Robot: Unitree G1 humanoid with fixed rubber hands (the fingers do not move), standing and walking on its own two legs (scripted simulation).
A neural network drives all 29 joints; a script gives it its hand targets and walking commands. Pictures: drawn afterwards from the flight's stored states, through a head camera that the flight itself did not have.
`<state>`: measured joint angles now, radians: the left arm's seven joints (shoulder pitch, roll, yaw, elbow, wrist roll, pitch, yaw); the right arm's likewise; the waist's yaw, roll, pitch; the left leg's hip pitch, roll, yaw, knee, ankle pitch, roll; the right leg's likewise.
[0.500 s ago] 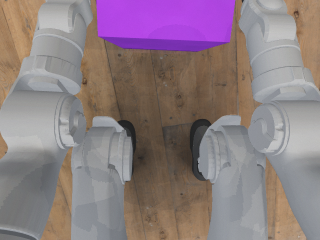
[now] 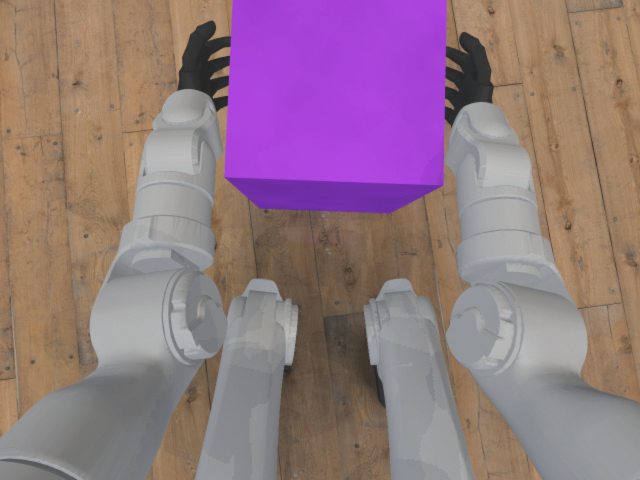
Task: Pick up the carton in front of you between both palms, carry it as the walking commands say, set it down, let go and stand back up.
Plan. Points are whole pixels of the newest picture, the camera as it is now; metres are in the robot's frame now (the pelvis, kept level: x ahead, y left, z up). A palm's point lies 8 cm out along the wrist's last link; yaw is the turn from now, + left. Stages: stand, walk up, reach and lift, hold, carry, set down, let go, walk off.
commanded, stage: reach and lift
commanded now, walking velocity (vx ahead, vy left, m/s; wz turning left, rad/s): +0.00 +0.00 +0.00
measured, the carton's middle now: (331, 123) +0.52 +0.00 -0.14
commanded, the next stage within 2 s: none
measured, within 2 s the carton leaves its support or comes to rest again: neither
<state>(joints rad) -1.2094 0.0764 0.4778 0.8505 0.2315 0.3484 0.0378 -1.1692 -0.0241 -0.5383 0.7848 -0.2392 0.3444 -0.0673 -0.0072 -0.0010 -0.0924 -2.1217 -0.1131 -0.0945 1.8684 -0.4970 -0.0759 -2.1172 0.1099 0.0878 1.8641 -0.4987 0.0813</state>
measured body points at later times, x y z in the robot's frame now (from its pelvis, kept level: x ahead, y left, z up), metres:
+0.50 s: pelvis +0.04 +0.00 +0.12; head +0.24 +0.01 +0.52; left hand +0.50 +0.15 +0.07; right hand +0.49 -0.15 +0.07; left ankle +0.12 +0.13 -0.42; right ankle +0.12 -0.13 -0.42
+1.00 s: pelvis +0.09 +0.00 +0.26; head +0.18 +0.00 +0.70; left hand +0.44 +0.15 +0.22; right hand +0.44 -0.15 +0.22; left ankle +0.12 +0.13 -0.42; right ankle +0.12 -0.13 -0.42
